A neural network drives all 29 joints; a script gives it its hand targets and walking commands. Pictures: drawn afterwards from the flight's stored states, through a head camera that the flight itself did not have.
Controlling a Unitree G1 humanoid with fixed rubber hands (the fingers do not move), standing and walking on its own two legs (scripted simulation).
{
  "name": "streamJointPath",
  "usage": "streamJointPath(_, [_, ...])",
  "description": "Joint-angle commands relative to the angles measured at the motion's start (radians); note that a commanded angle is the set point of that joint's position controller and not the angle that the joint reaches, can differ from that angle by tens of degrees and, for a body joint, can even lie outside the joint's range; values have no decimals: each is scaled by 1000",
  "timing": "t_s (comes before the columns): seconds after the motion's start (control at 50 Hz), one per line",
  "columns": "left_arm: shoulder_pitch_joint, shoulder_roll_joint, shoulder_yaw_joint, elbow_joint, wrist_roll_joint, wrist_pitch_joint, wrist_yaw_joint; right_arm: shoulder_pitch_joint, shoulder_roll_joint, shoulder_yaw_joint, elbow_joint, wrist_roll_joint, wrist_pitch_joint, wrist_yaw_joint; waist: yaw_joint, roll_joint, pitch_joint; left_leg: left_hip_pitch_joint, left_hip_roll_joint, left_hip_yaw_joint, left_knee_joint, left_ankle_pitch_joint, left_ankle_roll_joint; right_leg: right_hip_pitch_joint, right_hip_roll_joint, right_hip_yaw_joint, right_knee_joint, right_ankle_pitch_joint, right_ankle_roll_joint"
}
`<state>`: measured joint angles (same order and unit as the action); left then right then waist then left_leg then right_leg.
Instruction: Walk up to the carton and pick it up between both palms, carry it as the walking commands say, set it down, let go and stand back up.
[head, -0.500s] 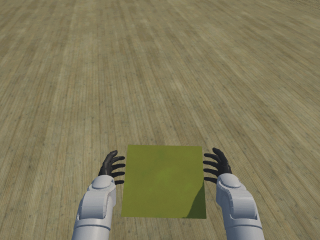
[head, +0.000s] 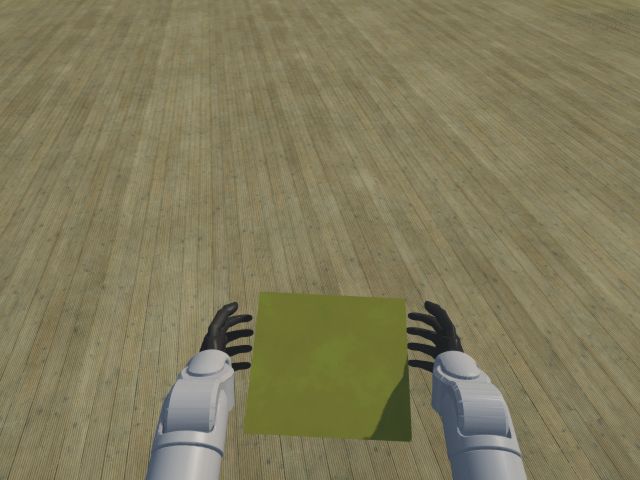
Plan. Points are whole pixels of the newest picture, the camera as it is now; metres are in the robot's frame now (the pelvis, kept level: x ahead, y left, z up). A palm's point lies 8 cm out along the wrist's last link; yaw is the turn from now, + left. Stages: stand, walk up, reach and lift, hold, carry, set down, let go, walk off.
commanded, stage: carry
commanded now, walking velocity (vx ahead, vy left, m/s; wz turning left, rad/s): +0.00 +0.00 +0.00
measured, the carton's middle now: (328, 368) +0.31 +0.00 -0.06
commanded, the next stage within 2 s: hold in 1.84 s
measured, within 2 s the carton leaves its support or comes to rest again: neither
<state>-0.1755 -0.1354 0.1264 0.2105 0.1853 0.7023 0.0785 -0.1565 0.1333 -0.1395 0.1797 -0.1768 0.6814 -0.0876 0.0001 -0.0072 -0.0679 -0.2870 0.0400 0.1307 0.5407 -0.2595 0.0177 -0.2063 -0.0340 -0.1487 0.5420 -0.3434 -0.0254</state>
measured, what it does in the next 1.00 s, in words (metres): stands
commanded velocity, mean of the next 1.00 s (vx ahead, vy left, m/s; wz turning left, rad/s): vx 0.00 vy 0.00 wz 0.00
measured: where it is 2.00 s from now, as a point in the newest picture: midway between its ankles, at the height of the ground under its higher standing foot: outside the picture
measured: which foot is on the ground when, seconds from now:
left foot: down 0.00-1.00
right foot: down 0.00-1.00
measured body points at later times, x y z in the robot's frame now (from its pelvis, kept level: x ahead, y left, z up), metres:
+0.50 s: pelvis -0.03 +0.01 +0.00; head -0.04 +0.01 +0.45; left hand +0.26 +0.15 +0.01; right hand +0.26 -0.14 +0.01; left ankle +0.02 +0.11 -0.73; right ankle -0.03 -0.09 -0.73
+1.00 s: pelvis -0.04 -0.01 +0.00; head -0.06 -0.01 +0.45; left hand +0.26 +0.14 +0.01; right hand +0.26 -0.16 +0.02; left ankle +0.02 +0.11 -0.73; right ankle -0.03 -0.09 -0.73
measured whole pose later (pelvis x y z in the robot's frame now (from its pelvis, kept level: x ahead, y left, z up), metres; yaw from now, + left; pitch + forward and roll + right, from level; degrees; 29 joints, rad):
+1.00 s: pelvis -0.04 -0.01 +0.00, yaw +0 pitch +0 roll +0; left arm -0.22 -0.14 0.16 0.27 0.22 0.70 0.06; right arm -0.21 0.14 -0.18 0.24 -0.21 0.69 -0.07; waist 0.00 0.00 -0.05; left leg -0.32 0.05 0.13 0.49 -0.17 0.01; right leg -0.25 -0.02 -0.15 0.52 -0.27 -0.04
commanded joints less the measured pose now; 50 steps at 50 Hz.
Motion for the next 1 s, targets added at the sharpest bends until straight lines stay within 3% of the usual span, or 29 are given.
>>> streamJointPath(0.0, [-509,-773,-519,-175,-236,-88,-229,-460,812,532,-71,237,-50,235,-1,21,-297,127,111,-105,-66,360,29,64,-110,105,-48,278,9])
streamJointPath(0.02, [-508,-759,-490,-73,-204,-97,-241,-480,762,482,-19,198,-69,241,-1,45,-288,125,122,-115,-71,357,30,48,-108,103,-58,224,16])
streamJointPath(0.04, [-519,-817,-568,-223,-260,-90,-233,-511,828,559,-173,266,-68,239,3,61,-314,138,122,-103,-68,332,35,52,-108,115,-70,209,1])
streamJointPath(0.08, [-526,-750,-498,-137,-231,-96,-235,-459,799,499,-31,215,-61,234,-4,-12,-260,87,107,-113,-94,193,35,40,-111,116,-105,160,10])
streamJointPath(0.1, [-497,-767,-496,-153,-246,-88,-231,-488,790,528,-121,239,-54,225,-4,-44,-231,59,101,-119,-115,145,39,23,-118,129,-113,129,11])
streamJointPath(0.18, [-522,-752,-488,-41,-210,-94,-249,-450,779,481,38,180,-66,238,-6,8,-227,80,117,-134,-142,123,32,-1,-112,135,-117,95,3])
streamJointPath(0.22, [-590,-849,-600,-297,-317,-96,-240,-559,858,589,-238,294,-75,228,-2,76,-299,118,127,-132,-117,200,37,34,-113,124,-96,140,4])
streamJointPath(0.26, [-513,-757,-496,-99,-217,-85,-237,-469,797,515,-25,207,-56,234,-2,1,-312,99,115,-122,-88,284,39,52,-116,119,-87,206,5])
streamJointPath(0.28, [-571,-811,-564,-292,-297,-95,-226,-495,852,585,-193,272,-54,226,-4,-41,-339,124,114,-107,-77,288,33,70,-120,112,-85,236,6])
streamJointPath(0.3, [-471,-733,-460,-54,-191,-95,-239,-463,779,508,10,187,-59,241,0,-63,-331,123,117,-113,-63,360,40,83,-122,110,-74,322,6])
streamJointPath(0.36, [-512,-856,-607,-225,-279,-81,-250,-501,856,593,-174,262,-64,246,4,51,-347,111,133,-147,-112,279,53,48,-104,115,-69,159,7])
streamJointPath(0.38, [-516,-775,-503,-58,-207,-88,-252,-479,793,508,10,193,-59,251,1,13,-280,99,123,-127,-113,230,45,20,-106,112,-90,147,11])
streamJointPath(0.44, [-561,-821,-550,-203,-278,-92,-242,-556,836,570,-163,271,-69,239,-4,7,-289,95,118,-114,-109,242,32,34,-116,112,-85,198,6])
streamJointPath(0.46, [-509,-873,-601,-198,-280,-67,-255,-495,901,621,-157,253,-45,246,7,-38,-304,99,119,-124,-94,326,35,48,-116,121,-76,259,-3])
streamJointPath(0.5, [-524,-794,-516,-81,-223,-88,-248,-466,800,505,-11,188,-61,245,5,34,-347,107,120,-108,-86,343,35,67,-117,113,-65,253,-1])
streamJointPath(0.52, [-502,-875,-637,-274,-300,-79,-251,-506,897,642,-227,271,-56,248,12,4,-374,163,127,-123,-75,404,43,61,-108,111,-57,289,-9])
streamJointPath(0.54, [-531,-882,-614,-191,-263,-62,-261,-536,892,616,-161,249,-44,261,14,60,-307,100,125,-139,-109,343,49,42,-100,113,-56,217,-5])
streamJointPath(0.56, [-509,-829,-538,-69,-215,-66,-262,-516,835,549,-32,200,-45,263,9,3,-324,103,132,-132,-93,305,50,36,-99,121,-86,213,-6])
streamJointPath(0.6, [-494,-834,-548,-101,-237,-63,-268,-481,865,568,-59,213,-39,261,7,-22,-320,105,109,-111,-97,213,41,40,-121,138,-104,243,-15])
streamJointPath(0.62, [-499,-766,-469,37,-190,-80,-271,-464,794,486,89,154,-54,261,2,-38,-280,82,105,-103,-91,199,33,43,-129,134,-102,270,-12])
streamJointPath(0.66, [-620,-880,-613,-199,-296,-84,-278,-515,912,580,-79,233,-57,267,5,56,-265,86,119,-131,-131,187,29,13,-109,138,-98,173,-15])
streamJointPath(0.7, [-571,-924,-624,-189,-286,-58,-279,-588,919,621,-183,261,-46,267,11,45,-301,107,131,-135,-117,216,47,22,-104,132,-95,187,-20])
streamJointPath(0.76, [-579,-841,-539,-86,-247,-66,-279,-476,862,521,11,186,-36,266,0,-25,-299,77,117,-111,-96,195,31,50,-123,141,-112,247,-16])
streamJointPath(0.8, [-575,-894,-599,-194,-284,-66,-283,-569,920,621,-142,257,-42,273,4,-30,-297,90,104,-121,-111,136,24,28,-121,156,-131,213,-23])
streamJointPath(0.84, [-561,-986,-633,-201,-292,-46,-286,-613,985,678,-234,284,-23,273,9,-21,-315,112,121,-132,-91,271,38,34,-117,135,-113,281,-18])
streamJointPath(0.92, [-567,-774,-453,66,-182,-95,-287,-516,784,451,135,149,-66,281,4,19,-338,104,119,-134,-104,253,31,68,-106,127,-88,229,-15])
streamJointPath(0.94, [-633,-902,-608,-232,-297,-86,-282,-615,921,626,-174,289,-63,282,8,64,-314,115,117,-125,-108,205,24,31,-115,161,-108,209,-34])
streamJointPath(0.96, [-597,-866,-553,-90,-234,-82,-285,-562,885,552,-17,218,-60,285,8,52,-285,81,119,-133,-112,197,30,25,-111,153,-116,210,-31])
streamJointPath(0.98, [-601,-973,-655,-231,-301,-65,-287,-530,989,649,-167,267,-31,286,10,4,-281,92,115,-127,-119,195,24,2,-114,153,-130,190,-28])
